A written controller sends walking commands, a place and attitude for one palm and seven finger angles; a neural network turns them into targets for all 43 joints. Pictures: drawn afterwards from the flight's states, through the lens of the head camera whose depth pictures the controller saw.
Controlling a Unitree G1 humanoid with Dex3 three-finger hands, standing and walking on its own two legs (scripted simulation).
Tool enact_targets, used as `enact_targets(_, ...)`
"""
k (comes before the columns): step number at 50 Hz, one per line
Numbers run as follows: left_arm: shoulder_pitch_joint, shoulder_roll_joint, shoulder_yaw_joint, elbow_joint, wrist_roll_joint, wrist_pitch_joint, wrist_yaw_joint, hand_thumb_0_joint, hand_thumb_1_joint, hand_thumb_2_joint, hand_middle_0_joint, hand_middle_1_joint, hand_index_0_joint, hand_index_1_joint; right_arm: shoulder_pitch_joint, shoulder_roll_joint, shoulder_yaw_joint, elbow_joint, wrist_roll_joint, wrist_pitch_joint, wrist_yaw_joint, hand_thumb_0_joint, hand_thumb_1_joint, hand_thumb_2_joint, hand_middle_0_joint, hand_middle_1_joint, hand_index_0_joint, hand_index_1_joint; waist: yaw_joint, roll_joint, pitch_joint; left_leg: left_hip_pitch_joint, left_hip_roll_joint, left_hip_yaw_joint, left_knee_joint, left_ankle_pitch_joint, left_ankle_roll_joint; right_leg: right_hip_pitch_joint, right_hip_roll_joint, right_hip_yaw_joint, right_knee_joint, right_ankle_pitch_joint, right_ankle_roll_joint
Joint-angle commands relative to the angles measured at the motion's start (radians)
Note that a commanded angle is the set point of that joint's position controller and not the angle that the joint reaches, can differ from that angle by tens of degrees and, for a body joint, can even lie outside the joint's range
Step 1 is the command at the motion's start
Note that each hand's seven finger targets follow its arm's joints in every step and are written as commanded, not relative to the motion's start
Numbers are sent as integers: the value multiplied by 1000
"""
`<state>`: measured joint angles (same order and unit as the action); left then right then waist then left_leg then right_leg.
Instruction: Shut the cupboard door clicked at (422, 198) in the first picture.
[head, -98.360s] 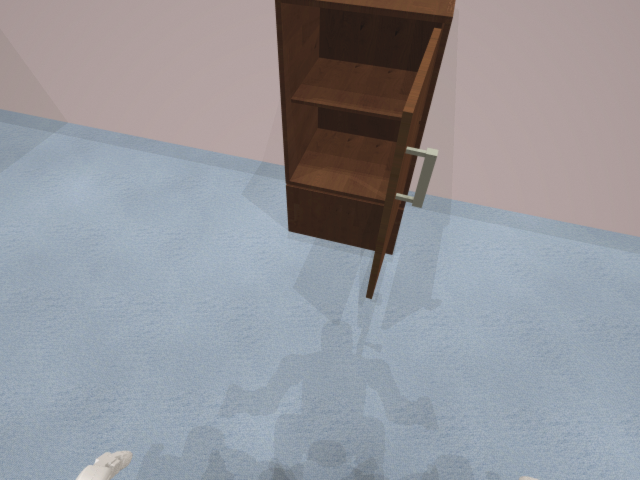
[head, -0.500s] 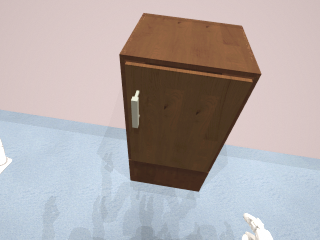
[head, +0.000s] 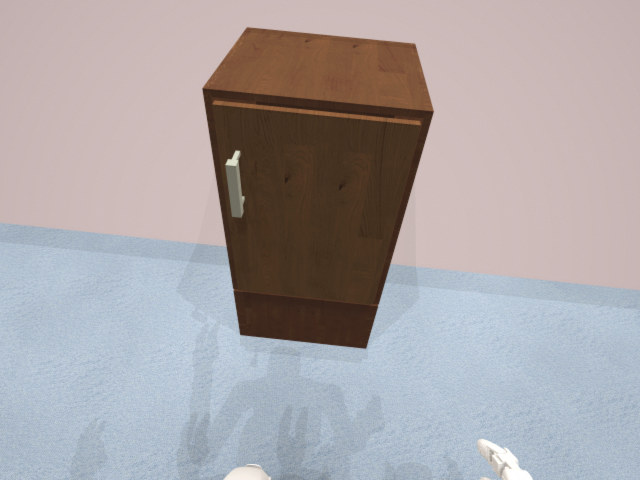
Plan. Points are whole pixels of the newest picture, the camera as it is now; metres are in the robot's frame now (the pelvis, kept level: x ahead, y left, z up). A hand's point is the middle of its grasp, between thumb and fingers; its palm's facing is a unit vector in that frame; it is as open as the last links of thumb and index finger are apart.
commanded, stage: stop stepping back and stand still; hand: left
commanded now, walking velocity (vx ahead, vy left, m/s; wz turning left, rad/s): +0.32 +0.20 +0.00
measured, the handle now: (237, 184) +0.71 +0.24 -0.05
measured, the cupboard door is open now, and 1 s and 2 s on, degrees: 0 0 0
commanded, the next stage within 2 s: let the arm hang, fingers relaxed in 0.56 s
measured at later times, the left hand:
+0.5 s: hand out of the picture +0.10 +0.31 +0.20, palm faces +0.60 -0.67 -0.45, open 7.4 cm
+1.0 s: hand out of the picture -0.02 +0.22 -0.17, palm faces +0.14 -0.97 -0.18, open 7.0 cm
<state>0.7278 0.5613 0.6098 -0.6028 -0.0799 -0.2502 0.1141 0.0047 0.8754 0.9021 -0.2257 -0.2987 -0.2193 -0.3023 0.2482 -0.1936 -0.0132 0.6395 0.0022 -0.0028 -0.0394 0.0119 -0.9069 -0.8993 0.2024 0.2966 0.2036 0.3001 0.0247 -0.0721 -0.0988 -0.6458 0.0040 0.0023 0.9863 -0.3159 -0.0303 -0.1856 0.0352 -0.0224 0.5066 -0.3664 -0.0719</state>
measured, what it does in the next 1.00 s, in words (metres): steps on the spot: left foot, then left foot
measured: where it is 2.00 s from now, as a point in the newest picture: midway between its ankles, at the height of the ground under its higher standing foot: outside the picture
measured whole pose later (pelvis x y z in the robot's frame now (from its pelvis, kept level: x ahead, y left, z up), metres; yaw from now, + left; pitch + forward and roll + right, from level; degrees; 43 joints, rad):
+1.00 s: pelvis -0.07 +0.04 -0.01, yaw +8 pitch -1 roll +0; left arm 0.31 0.17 0.02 0.76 0.02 0.02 0.01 -0.03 0.98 0.90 -0.21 -0.30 -0.21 -0.30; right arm 0.28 -0.19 0.00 0.86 -0.03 0.04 0.01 0.01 -0.91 -0.90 0.20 0.30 0.20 0.30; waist -0.03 -0.01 0.04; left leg -0.37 0.01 -0.01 0.72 -0.33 -0.01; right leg -0.31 0.02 -0.02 0.65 -0.32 -0.02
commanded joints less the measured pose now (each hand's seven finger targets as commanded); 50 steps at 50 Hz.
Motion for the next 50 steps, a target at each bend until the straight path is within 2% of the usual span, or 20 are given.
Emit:
enact_targets(1, -379, 1, -122, 185, 26, 56, 65, 0, 900, 900, -200, -300, -200, -300, -141, -146, -30, -137, 6, -88, -58, 0, -900, -900, 200, 300, 200, 300, -45, 40, 190, 138, 53, 1, -66, -61, 19, -257, -292, 189, -259, -12, -11)
enact_targets(4, -486, -70, -255, 212, 46, 67, 65, 0, 900, 900, -200, -300, -200, -300, -122, -163, -35, -128, 7, -114, -61, 0, -900, -900, 200, 300, 200, 300, -20, -112, 174, 137, 11, 66, -190, -45, 44, -69, -266, 185, -236, 143, 53)
enact_targets(7, -502, 33, -190, -22, 56, 45, 86, 0, 900, 900, -200, -300, -200, -300, -140, -166, -49, -149, 4, -134, -60, 0, -900, -900, 200, 300, 200, 300, 1, -205, 99, 161, 14, 64, -302, -87, 61, 79, -301, 215, -206, 296, 29)
enact_targets(10, -380, 107, -59, -254, 48, 10, 102, 0, 900, 900, -200, -300, -200, -300, -106, -140, -42, -158, -6, -152, -53, 0, -900, -900, 200, 300, 200, 300, -29, -16, -29, 389, 4, 52, -615, 15, 79, 85, -240, 131, -63, 258, 1)
enact_targets(13, -241, 143, 10, -339, 40, -21, 104, 0, 900, 900, -200, -300, -200, -300, -61, -147, -43, -181, -15, -170, -44, 0, -900, -900, 200, 300, 200, 300, -33, 398, -116, 698, 252, -224, -603, 434, 148, -261, -46, -55, 287, -11, 70)
enact_targets(16, -255, 103, 6, -231, 39, 2, 99, 0, 900, 900, -200, -300, -200, -300, -69, -132, -35, -148, -18, -177, -42, 0, -900, -900, 200, 300, 200, 300, -52, 440, 14, 614, 286, -201, -634, 392, 187, -352, -37, -52, 318, -136, 73)
enact_targets(19, -251, 9, -48, 12, 28, 30, 83, 0, 900, 900, -200, -300, -200, -300, -75, -146, -33, -133, 1, -176, -34, 0, -900, -900, 200, 300, 200, 300, -33, 293, 97, 306, 232, -34, -577, 12, 134, -65, -7, -101, 89, 5, 71)
enact_targets(21, -228, -7, -80, 148, 30, 52, 75, 0, 900, 900, -200, -300, -200, -300, -88, -147, -32, -144, 14, -156, -32, 0, -900, -900, 200, 300, 200, 300, -14, 62, 113, 57, 103, 62, -318, -246, 88, 127, -59, 86, -63, -80, 17)
enact_targets(23, -254, 7, -109, 176, 39, 54, 68, 0, 900, 900, -200, -300, -200, -300, -121, -142, -41, -172, 16, -122, -20, 0, -900, -900, 200, 300, 200, 300, 2, -208, 150, -80, 9, 29, 168, -278, 45, 25, -396, 639, -360, -364, -146)
enact_targets(28, -379, 23, -125, -2, 50, 3, 50, 0, 900, 900, -200, -300, -200, -300, -125, -122, -22, -155, -8, -86, -13, 0, -900, -900, 200, 300, 200, 300, -38, -101, 130, 141, 95, -24, 59, -67, 36, -224, -298, 248, -294, -185, -107)
enact_targets(32, -502, 107, -88, -283, 61, -20, 85, 0, 900, 900, -200, -300, -200, -300, -135, -120, -22, -153, -24, -131, -46, 0, -900, -900, 200, 300, 200, 300, -33, 52, 54, 436, 59, 45, -301, 4, 52, -266, -269, 170, -249, -180, -81)
enact_targets(33, -358, -268, -514, 668, 143, 194, -54, 0, 900, 900, -200, -300, -200, -300, 25, -186, -49, 84, -39, -142, 62, 0, -900, -900, 200, 300, 200, 300, -136, 191, 139, 427, 91, 7, -337, 138, 50, -354, -275, -5, 83, 168, -36)
enact_targets(35, -225, -297, -504, 704, 108, 282, -97, 0, 900, 900, -200, -300, -200, -300, 17, -220, -40, -9, -37, -40, 65, 0, -900, -900, 200, 300, 200, 300, -69, 576, 100, 309, 282, -326, -617, -3, 150, -407, -36, -38, 439, -225, 87)
enact_targets(37, -332, -251, -517, 715, 116, 265, -107, 0, 900, 900, -200, -300, -200, -300, -23, -247, -49, -72, -52, -39, 49, 0, -900, -900, 200, 300, 200, 300, -53, 274, 107, 182, 343, -467, -672, -28, 238, -363, -77, 84, 593, -169, 81)
enact_targets(38, -359, -250, -522, 757, 119, 260, -115, 0, 900, 900, -200, -300, -200, -300, -48, -238, -42, -76, -61, -49, 38, 0, -900, -900, 200, 300, 200, 300, -49, 130, 23, 208, 306, -424, -627, 55, 226, -304, -70, 71, 558, -160, 88)
enact_targets(41, -354, -225, -527, 990, 103, 248, -119, 0, 900, 900, -200, -300, -200, -300, -93, -231, -27, -25, -51, -29, 25, 0, -900, -900, 200, 300, 200, 300, 12, 38, -62, 193, 199, -215, -464, 285, 147, 15, -53, 41, 149, 17, 95)
enact_targets(43, -326, -117, -519, 1110, 109, 236, -109, 0, 900, 900, -200, -300, -200, -300, -78, -124, -10, -3, -23, -7, 32, 0, -900, -900, 200, 300, 200, 300, 7, -195, -37, 122, -10, -15, -246, -70, 21, 17, -286, 390, -145, 171, 15)
enact_targets(44, -376, -100, -532, 1152, 106, 236, -112, 0, 900, 900, -200, -300, -200, -300, -59, -123, -11, 15, -26, 3, 34, 0, -900, -900, 200, 300, 200, 300, -12, -154, 9, 164, -11, -12, -200, -199, 16, -55, -361, 441, -201, 212, -64)
enact_targets(46, -455, -148, -542, 1235, 108, 234, -106, 0, 900, 900, -200, -300, -200, -300, -36, -120, -17, 89, -29, 14, 34, 0, -900, -900, 200, 300, 200, 300, -38, -78, 67, 228, 0, -22, -146, -143, 22, -120, -298, 391, -202, 215, -91)
enact_targets(50, -450, -251, -546, 1361, 97, 236, -92, 0, 900, 900, -200, -300, -200, -300, 71, -83, -12, 207, -27, -1, 30, 0, -900, -900, 200, 300, 200, 300, -59, 120, 37, 462, 51, -76, -494, 268, 43, -114, -144, 154, -47, 283, 6)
